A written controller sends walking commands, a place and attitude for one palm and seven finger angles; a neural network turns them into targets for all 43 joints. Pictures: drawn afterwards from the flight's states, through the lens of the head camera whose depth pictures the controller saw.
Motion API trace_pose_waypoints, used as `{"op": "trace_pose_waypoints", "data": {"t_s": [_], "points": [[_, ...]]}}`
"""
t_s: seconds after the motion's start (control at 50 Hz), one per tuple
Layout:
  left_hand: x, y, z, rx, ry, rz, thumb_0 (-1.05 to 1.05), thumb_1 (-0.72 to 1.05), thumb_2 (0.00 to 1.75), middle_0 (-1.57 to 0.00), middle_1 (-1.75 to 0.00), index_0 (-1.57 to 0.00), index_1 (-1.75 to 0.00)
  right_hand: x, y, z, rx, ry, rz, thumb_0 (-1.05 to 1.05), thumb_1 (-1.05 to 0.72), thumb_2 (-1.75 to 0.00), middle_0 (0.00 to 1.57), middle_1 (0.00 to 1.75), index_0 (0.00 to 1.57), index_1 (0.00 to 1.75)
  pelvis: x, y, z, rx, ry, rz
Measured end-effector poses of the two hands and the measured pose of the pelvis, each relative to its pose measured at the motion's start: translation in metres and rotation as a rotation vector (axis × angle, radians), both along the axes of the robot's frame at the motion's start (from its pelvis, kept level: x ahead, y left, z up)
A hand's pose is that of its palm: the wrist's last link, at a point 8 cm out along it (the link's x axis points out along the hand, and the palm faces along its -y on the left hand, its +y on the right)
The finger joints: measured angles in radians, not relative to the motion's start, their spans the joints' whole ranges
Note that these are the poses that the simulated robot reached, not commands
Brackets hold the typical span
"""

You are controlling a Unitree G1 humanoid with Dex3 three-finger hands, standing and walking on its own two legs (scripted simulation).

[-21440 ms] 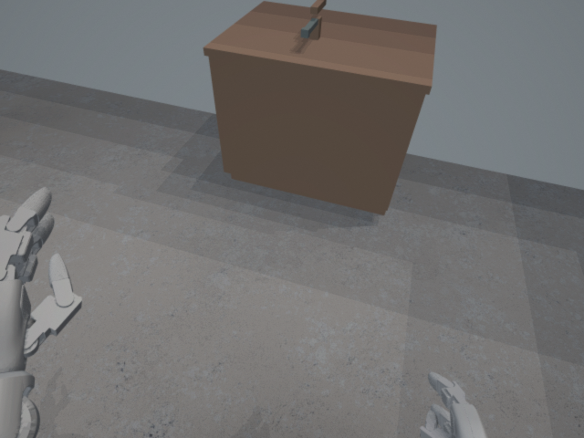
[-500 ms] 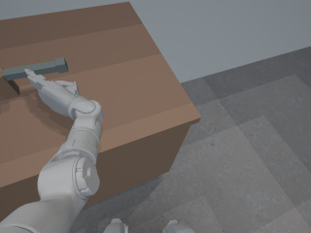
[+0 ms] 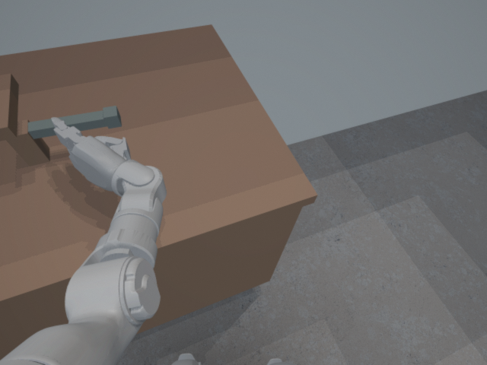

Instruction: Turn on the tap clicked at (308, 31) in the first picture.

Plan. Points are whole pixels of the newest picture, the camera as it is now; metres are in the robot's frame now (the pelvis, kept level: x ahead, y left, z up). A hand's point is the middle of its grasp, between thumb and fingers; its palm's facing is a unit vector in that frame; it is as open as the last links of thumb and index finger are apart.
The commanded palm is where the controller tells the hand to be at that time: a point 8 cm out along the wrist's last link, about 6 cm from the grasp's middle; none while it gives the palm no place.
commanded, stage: lift the hand up off the lever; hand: left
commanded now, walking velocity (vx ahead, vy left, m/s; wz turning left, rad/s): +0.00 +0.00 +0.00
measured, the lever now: (112, 117) +0.56 +0.21 +0.06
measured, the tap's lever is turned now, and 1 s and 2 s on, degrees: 86 86 86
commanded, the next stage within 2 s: draw the hand back beside the body in 1.74 s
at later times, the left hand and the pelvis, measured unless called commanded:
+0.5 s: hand (126, 137) +0.48 +0.17 +0.09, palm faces +0.79 -0.60 -0.12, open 7.8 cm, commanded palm +0.42 +0.18 +0.10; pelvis +0.00 -0.01 +0.01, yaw +0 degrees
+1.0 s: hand (113, 137) +0.46 +0.18 +0.11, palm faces +0.81 -0.58 -0.10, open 7.8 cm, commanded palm +0.40 +0.19 +0.12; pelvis +0.01 -0.01 +0.02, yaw +1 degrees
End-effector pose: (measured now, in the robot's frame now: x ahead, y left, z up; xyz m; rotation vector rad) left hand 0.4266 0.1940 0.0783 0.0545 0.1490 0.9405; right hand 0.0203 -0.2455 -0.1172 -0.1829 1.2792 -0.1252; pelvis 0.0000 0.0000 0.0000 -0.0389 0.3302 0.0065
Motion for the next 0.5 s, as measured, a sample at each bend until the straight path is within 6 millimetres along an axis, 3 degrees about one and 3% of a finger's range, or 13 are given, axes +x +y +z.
{"op": "trace_pose_waypoints", "data": {"t_s": [0.16, 0.5], "points": [[-0.007, 0.007, 0.009, 0.021, -0.013, 0.004, 0.02, 0.9, 0.9, -0.15, -0.15, -0.15, -0.15, 0.004, 0.0, 0.002, 0.008, -0.008, 0.004, 0.0, -0.91, -0.89, 0.2, 0.3, 0.2, 0.3, 0.001, -0.002, 0.003, 0.002, -0.019, 0.005], [-0.004, -0.01, 0.021, 0.016, -0.004, -0.011, 0.02, 0.9, 0.9, -0.15, -0.15, -0.15, -0.15, 0.009, -0.004, 0.002, 0.013, -0.025, 0.0, 0.0, -0.91, -0.89, 0.2, 0.3, 0.2, 0.3, 0.002, -0.007, 0.007, 0.012, -0.034, 0.003]]}}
